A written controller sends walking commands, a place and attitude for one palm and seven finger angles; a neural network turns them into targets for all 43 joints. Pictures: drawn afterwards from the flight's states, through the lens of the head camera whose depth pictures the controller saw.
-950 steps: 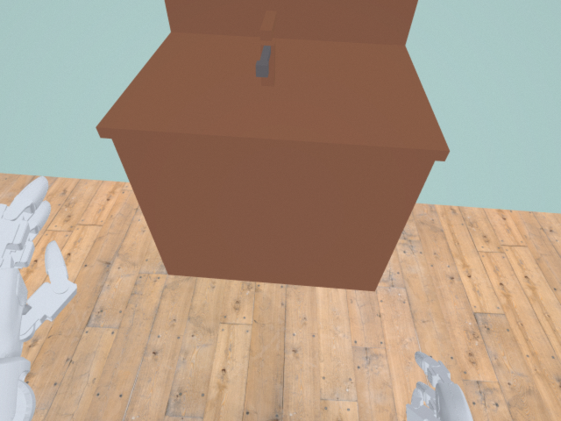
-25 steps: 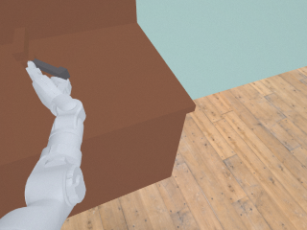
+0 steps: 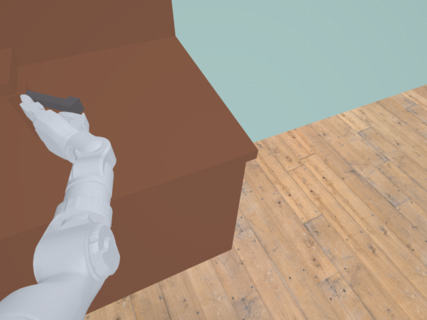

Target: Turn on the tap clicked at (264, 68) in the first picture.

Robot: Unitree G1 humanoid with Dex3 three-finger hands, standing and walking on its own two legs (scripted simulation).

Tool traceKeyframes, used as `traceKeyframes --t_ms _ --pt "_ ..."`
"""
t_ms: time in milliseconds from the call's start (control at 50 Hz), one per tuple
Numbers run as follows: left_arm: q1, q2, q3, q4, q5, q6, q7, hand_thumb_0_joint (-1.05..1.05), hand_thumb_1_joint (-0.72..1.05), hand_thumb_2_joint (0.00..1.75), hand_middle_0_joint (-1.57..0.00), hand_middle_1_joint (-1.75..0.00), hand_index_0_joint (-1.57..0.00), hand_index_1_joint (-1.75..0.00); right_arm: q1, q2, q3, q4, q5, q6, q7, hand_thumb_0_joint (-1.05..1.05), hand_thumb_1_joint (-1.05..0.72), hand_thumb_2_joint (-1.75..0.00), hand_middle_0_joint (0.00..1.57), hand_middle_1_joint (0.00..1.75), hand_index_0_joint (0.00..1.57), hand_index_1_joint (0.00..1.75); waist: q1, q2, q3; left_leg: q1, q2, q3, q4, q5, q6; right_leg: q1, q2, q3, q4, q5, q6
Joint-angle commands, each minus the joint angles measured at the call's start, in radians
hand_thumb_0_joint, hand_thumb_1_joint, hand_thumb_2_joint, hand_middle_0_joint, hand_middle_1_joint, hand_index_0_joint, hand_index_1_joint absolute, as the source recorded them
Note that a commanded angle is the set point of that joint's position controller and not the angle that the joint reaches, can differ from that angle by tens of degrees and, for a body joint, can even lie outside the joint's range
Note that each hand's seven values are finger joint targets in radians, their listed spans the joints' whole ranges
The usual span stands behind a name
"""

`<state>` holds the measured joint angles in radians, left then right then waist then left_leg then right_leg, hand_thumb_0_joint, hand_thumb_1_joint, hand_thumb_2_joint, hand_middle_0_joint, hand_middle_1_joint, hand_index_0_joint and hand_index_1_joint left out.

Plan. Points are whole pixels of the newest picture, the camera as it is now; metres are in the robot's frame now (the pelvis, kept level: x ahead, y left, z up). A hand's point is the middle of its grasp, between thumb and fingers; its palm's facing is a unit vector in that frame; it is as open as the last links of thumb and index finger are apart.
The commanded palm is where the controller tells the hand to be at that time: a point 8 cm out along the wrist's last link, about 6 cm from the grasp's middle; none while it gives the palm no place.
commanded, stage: push the lever round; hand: left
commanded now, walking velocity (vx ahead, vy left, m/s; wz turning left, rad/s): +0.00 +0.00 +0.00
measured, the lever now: (72, 107) +0.50 +0.27 +0.13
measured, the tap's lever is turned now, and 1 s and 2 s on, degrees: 49 76 79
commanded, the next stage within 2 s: lift the hand up off the lever in 0.90 s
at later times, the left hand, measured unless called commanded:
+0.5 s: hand (96, 107) +0.50 +0.22 +0.13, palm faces +0.83 -0.54 -0.14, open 7.7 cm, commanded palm +0.45 +0.23 +0.13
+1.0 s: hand (102, 97) +0.54 +0.22 +0.13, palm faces +0.82 -0.54 -0.16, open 7.7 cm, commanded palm +0.48 +0.23 +0.13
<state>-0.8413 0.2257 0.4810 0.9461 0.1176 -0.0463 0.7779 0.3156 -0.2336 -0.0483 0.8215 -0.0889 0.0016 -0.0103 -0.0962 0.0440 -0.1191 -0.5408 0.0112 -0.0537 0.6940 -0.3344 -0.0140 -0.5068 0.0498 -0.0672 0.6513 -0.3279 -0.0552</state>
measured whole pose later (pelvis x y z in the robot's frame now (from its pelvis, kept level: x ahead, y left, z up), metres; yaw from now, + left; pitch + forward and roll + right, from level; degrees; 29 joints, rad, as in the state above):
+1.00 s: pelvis +0.01 +0.00 -0.01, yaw +0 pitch +18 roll -1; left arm -1.12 0.32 0.56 1.17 0.20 0.01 0.90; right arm 0.37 -0.23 -0.04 0.83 -0.14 -0.03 0.05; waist -0.16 0.06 -0.15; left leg -0.70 0.02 -0.06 0.75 -0.35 -0.02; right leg -0.66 0.06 -0.07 0.69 -0.34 -0.06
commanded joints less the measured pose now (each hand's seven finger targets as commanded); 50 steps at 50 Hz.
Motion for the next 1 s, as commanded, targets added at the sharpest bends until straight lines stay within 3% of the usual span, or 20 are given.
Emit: traceKeyframes --t_ms 0,80,160,180,300,360,380,460,480,540,580,640,680,700,780,820,840,880,920,980 --pt "-0.54 0.189 -0.055 -0.225 0.044 -0.051 0.025 0.0 0.9 0.9 -0.15 -0.15 -0.15 -0.15 0.027 -0.125 -0.034 -0.071 -0.005 -0.035 -0.003 0.0 -0.9 -0.9 0.2 0.3 0.2 0.3 -0.019 0.002 -0.327 0.135 -0.021 0.035 -0.047 0.287 0.047 0.166 -0.032 0.032 -0.076 0.326 0.041" --pt "-0.575 0.187 -0.044 -0.156 0.055 -0.028 0.05 0.0 0.9 0.9 -0.15 -0.15 -0.15 -0.15 0.029 -0.127 -0.03 -0.056 -0.013 -0.031 0.001 0.0 -0.9 -0.9 0.2 0.3 0.2 0.3 -0.024 -0.006 -0.301 0.108 -0.023 0.03 -0.046 0.268 0.043 0.135 -0.033 0.027 -0.07 0.297 0.041" --pt "-0.623 0.185 -0.041 -0.129 0.069 -0.01 0.078 0.0 0.9 0.9 -0.15 -0.15 -0.15 -0.15 0.03 -0.124 -0.027 -0.061 -0.018 -0.029 0.008 0.0 -0.9 -0.9 0.2 0.3 0.2 0.3 -0.033 -0.023 -0.33 0.089 -0.021 0.032 -0.032 0.27 0.046 0.126 -0.036 0.029 -0.062 0.304 0.045" --pt "-0.625 0.22 -0.01 -0.104 0.077 -0.005 0.086 0.0 0.9 0.9 -0.15 -0.15 -0.15 -0.15 0.038 -0.129 -0.029 -0.051 -0.022 -0.026 0.007 0.0 -0.9 -0.9 0.2 0.3 0.2 0.3 -0.029 -0.026 -0.324 0.084 -0.021 0.024 -0.032 0.267 0.044 0.117 -0.034 0.024 -0.059 0.29 0.042" --pt "-0.699 0.211 -0.021 -0.084 0.101 0.011 0.113 0.0 0.9 0.9 -0.15 -0.15 -0.15 -0.15 0.061 -0.126 -0.028 -0.051 -0.03 -0.027 0.018 0.0 -0.9 -0.9 0.2 0.3 0.2 0.3 -0.052 -0.003 -0.369 0.087 -0.013 0.022 -0.008 0.292 0.045 0.076 -0.034 0.024 -0.042 0.299 0.045" --pt "-0.702 0.223 -0.003 -0.062 0.105 0.016 0.126 0.0 0.9 0.9 -0.15 -0.15 -0.15 -0.15 0.076 -0.127 -0.028 -0.05 -0.035 -0.031 0.026 0.0 -0.9 -0.9 0.2 0.3 0.2 0.3 -0.047 -0.009 -0.385 0.071 -0.012 0.022 -0.001 0.293 0.045 0.078 -0.032 0.021 -0.037 0.301 0.046" --pt "-0.714 0.255 0.017 -0.06 0.113 0.015 0.128 0.0 0.9 0.9 -0.15 -0.15 -0.15 -0.15 0.086 -0.132 -0.03 -0.042 -0.037 -0.029 0.024 0.0 -0.9 -0.9 0.2 0.3 0.2 0.3 -0.045 0.007 -0.395 0.078 -0.01 0.015 0.0 0.302 0.041 0.075 -0.031 0.02 -0.03 0.298 0.042" --pt "-0.728 0.24 0.001 -0.067 0.117 0.008 0.128 0.0 0.9 0.9 -0.15 -0.15 -0.15 -0.15 0.107 -0.129 -0.03 -0.045 -0.04 -0.036 0.033 0.0 -0.9 -0.9 0.2 0.3 0.2 0.3 -0.052 0.004 -0.415 0.078 -0.006 0.022 0.008 0.322 0.043 0.08 -0.029 0.019 -0.03 0.321 0.045" --pt "-0.692 0.257 0.025 -0.052 0.116 0.01 0.128 0.0 0.9 0.9 -0.15 -0.15 -0.15 -0.15 0.112 -0.133 -0.033 -0.041 -0.041 -0.036 0.033 0.0 -0.9 -0.9 0.2 0.3 0.2 0.3 -0.04 0.008 -0.414 0.078 -0.006 0.016 0.007 0.326 0.042 0.081 -0.026 0.017 -0.027 0.319 0.042" --pt "-0.727 0.231 -0.008 -0.033 0.117 0.015 0.125 0.0 0.9 0.9 -0.15 -0.15 -0.15 -0.15 0.12 -0.132 -0.031 -0.039 -0.039 -0.039 0.037 0.0 -0.9 -0.9 0.2 0.3 0.2 0.3 -0.065 -0.001 -0.382 0.062 -0.002 0.02 0.006 0.305 0.045 0.064 -0.027 0.018 -0.037 0.303 0.045" --pt "-0.726 0.281 0.033 -0.024 0.118 0.015 0.129 0.0 0.9 0.9 -0.15 -0.15 -0.15 -0.15 0.131 -0.141 -0.033 -0.032 -0.041 -0.042 0.036 0.0 -0.9 -0.9 0.2 0.3 0.2 0.3 -0.055 0.0 -0.38 0.047 -0.006 0.019 0.001 0.285 0.047 0.071 -0.025 0.019 -0.039 0.29 0.044" --pt "-0.775 0.264 0.006 -0.037 0.119 0.01 0.127 0.0 0.9 0.9 -0.15 -0.15 -0.15 -0.15 0.14 -0.138 -0.034 -0.031 -0.042 -0.047 0.04 0.0 -0.9 -0.9 0.2 0.3 0.2 0.3 -0.073 0.012 -0.392 0.064 -0.002 0.021 0.005 0.294 0.049 0.061 -0.026 0.021 -0.045 0.297 0.047" --pt "-0.756 0.294 0.034 -0.034 0.126 0.006 0.131 0.0 0.9 0.9 -0.15 -0.15 -0.15 -0.15 0.152 -0.142 -0.036 -0.025 -0.046 -0.049 0.042 0.0 -0.9 -0.9 0.2 0.3 0.2 0.3 -0.06 0.041 -0.416 0.079 -0.001 0.018 0.009 0.318 0.045 0.062 -0.024 0.019 -0.037 0.308 0.043" --pt "-0.755 0.273 0.012 -0.031 0.125 0.007 0.131 0.0 0.9 0.9 -0.15 -0.15 -0.15 -0.15 0.154 -0.139 -0.032 -0.029 -0.044 -0.05 0.046 0.0 -0.9 -0.9 0.2 0.3 0.2 0.3 -0.065 0.043 -0.412 0.076 -0.002 0.02 0.008 0.327 0.046 0.057 -0.023 0.018 -0.036 0.315 0.043" --pt "-0.766 0.305 0.032 -0.001 0.132 0.014 0.13 0.0 0.9 0.9 -0.15 -0.15 -0.15 -0.15 0.168 -0.147 -0.034 -0.023 -0.046 -0.047 0.046 0.0 -0.9 -0.9 0.2 0.3 0.2 0.3 -0.071 0.031 -0.398 0.056 -0.001 0.02 0.008 0.313 0.047 0.062 -0.025 0.018 -0.04 0.317 0.045" --pt "-0.776 0.286 0.014 0.013 0.13 0.016 0.13 0.0 0.9 0.9 -0.15 -0.15 -0.15 -0.15 0.17 -0.145 -0.032 -0.028 -0.046 -0.051 0.05 0.0 -0.9 -0.9 0.2 0.3 0.2 0.3 -0.08 0.025 -0.387 0.054 0.0 0.022 0.009 0.311 0.051 0.05 -0.023 0.018 -0.043 0.313 0.047" --pt "-0.789 0.291 0.015 0.014 0.13 0.016 0.13 0.0 0.9 0.9 -0.15 -0.15 -0.15 -0.15 0.17 -0.147 -0.032 -0.026 -0.045 -0.051 0.05 0.0 -0.9 -0.9 0.2 0.3 0.2 0.3 -0.088 0.016 -0.39 0.05 0.001 0.021 0.011 0.302 0.051 0.045 -0.024 0.019 -0.045 0.307 0.049" --pt "-0.794 0.336 0.049 0.008 0.133 0.01 0.13 0.0 0.9 0.9 -0.15 -0.15 -0.15 -0.15 0.186 -0.151 -0.034 -0.021 -0.048 -0.05 0.049 0.0 -0.9 -0.9 0.2 0.3 0.2 0.3 -0.076 0.033 -0.412 0.06 0.001 0.016 0.011 0.326 0.047 0.058 -0.023 0.018 -0.037 0.324 0.046" --pt "-0.8 0.324 0.038 0.003 0.129 0.006 0.129 0.0 0.9 0.9 -0.15 -0.15 -0.15 -0.15 0.191 -0.148 -0.033 -0.026 -0.048 -0.051 0.052 0.0 -0.9 -0.9 0.2 0.3 0.2 0.3 -0.083 0.031 -0.436 0.072 0.002 0.021 0.02 0.35 0.049 0.062 -0.025 0.02 -0.036 0.35 0.049" --pt "-0.793 0.285 0.01 0.048 0.136 0.013 0.126 0.0 0.9 0.9 -0.15 -0.15 -0.15 -0.15 0.193 -0.151 -0.032 -0.02 -0.051 -0.051 0.056 0.0 -0.9 -0.9 0.2 0.3 0.2 0.3 -0.093 0.032 -0.398 0.072 0.004 0.017 0.023 0.352 0.047 0.024 -0.02 0.012 -0.037 0.333 0.047"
